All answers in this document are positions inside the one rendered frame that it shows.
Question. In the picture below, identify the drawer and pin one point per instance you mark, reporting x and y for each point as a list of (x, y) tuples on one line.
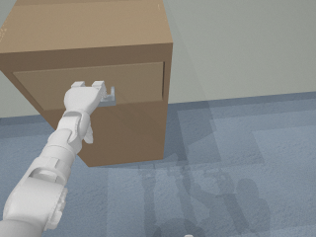
[(135, 82)]

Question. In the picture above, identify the robot left upper arm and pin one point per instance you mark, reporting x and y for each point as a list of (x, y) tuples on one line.
[(36, 207)]

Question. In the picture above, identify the left robot hand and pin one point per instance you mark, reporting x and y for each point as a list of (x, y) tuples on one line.
[(85, 99)]

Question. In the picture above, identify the left robot forearm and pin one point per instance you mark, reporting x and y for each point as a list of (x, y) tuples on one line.
[(55, 161)]

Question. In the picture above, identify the cabinet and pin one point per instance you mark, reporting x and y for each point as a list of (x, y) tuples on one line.
[(60, 34)]

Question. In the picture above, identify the handle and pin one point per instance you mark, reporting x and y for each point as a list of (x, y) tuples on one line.
[(110, 100)]

